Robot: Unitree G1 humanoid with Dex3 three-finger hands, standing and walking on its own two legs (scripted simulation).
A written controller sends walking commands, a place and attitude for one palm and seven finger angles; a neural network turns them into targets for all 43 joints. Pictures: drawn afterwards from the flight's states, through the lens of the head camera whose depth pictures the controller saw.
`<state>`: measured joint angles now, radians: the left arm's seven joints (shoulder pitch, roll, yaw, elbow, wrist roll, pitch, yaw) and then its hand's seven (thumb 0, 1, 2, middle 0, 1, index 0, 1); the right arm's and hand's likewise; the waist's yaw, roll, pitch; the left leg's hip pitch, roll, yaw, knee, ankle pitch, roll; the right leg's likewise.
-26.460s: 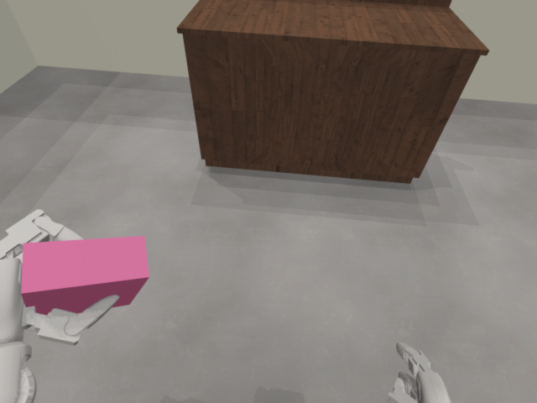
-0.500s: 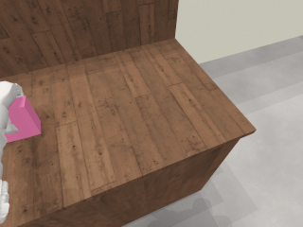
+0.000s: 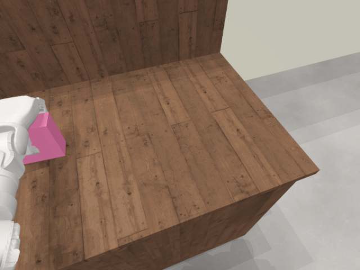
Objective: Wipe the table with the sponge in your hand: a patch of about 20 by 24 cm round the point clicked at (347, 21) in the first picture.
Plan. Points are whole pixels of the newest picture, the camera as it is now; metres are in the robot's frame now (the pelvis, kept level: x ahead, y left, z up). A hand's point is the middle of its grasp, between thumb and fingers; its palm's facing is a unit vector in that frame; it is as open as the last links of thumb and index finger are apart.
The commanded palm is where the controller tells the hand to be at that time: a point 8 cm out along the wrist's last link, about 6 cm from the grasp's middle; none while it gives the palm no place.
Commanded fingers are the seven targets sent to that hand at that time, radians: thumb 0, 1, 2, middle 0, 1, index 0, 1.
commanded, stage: slide across to the middle lane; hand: left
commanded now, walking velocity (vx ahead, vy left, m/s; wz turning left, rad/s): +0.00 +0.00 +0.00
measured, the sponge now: (31, 145) +0.36 +0.39 +0.05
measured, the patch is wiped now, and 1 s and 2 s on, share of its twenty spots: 0.50 0.50 0.55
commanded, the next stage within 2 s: wipe back along the middle lane in 0.44 s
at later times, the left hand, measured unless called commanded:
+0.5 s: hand (54, 123) +0.39 +0.34 +0.09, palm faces -0.10 +0.01 -0.99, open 9.3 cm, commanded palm +0.38 +0.31 +0.12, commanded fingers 0.00 0.10 1.30 -1.20 -1.60 -1.20 -1.60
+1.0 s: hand (58, 130) +0.38 +0.32 +0.09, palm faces -0.03 +0.01 -1.00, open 9.3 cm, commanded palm +0.34 +0.29 +0.11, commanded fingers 0.00 0.10 1.30 -1.20 -1.60 -1.20 -1.60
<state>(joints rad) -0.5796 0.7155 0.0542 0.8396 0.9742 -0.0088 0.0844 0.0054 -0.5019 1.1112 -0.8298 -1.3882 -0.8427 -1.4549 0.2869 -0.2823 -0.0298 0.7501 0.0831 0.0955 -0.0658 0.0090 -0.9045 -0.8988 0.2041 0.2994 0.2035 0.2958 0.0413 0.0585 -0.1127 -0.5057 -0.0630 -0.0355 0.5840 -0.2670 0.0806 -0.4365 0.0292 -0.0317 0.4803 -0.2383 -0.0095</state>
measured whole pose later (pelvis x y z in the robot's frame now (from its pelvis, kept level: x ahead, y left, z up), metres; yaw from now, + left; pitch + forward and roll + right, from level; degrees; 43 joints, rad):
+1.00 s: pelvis +0.02 -0.01 +0.01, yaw -1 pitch +8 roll -2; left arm -0.41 0.57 -0.02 0.57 0.96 0.24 0.09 -0.01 -0.44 1.09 -0.76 -1.46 -0.77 -1.52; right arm 0.19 -0.31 -0.01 0.70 0.09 0.11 -0.04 0.01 -0.91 -0.90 0.20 0.30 0.20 0.30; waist 0.03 0.07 -0.11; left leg -0.37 -0.05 -0.03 0.50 -0.27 0.07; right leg -0.32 0.04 -0.01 0.42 -0.24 -0.02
